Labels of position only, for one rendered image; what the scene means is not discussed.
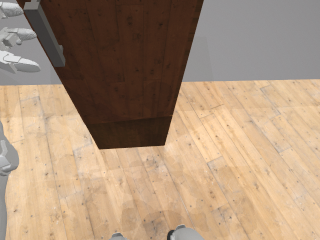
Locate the cupboard door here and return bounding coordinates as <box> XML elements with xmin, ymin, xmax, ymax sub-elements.
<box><xmin>16</xmin><ymin>0</ymin><xmax>198</xmax><ymax>125</ymax></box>

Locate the handle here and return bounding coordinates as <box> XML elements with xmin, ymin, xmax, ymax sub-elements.
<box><xmin>23</xmin><ymin>0</ymin><xmax>66</xmax><ymax>67</ymax></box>

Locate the robot left hand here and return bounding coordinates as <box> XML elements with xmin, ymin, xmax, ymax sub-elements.
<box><xmin>0</xmin><ymin>2</ymin><xmax>41</xmax><ymax>74</ymax></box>

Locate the robot left shin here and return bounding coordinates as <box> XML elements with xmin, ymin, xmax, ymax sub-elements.
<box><xmin>111</xmin><ymin>232</ymin><xmax>123</xmax><ymax>238</ymax></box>

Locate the right robot thigh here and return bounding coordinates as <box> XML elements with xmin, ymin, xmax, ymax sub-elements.
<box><xmin>170</xmin><ymin>227</ymin><xmax>205</xmax><ymax>240</ymax></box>

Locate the left robot upper arm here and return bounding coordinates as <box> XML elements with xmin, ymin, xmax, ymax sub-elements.
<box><xmin>0</xmin><ymin>131</ymin><xmax>20</xmax><ymax>240</ymax></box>

